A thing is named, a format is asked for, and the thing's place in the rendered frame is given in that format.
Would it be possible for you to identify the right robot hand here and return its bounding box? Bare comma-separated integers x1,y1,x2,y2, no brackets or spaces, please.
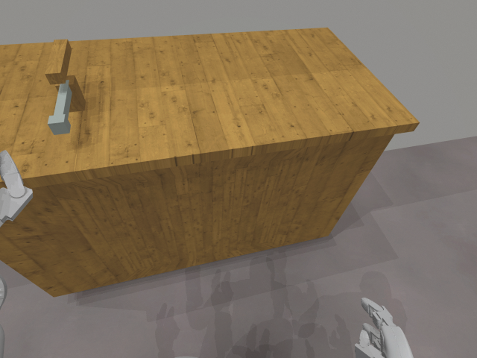
355,298,414,358

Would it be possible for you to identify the counter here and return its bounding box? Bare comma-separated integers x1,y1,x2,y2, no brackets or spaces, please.
0,28,420,297

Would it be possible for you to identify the tap lever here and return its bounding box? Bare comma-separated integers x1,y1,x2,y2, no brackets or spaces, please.
48,80,72,135

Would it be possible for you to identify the left robot hand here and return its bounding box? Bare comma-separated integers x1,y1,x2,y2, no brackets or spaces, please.
0,150,33,227

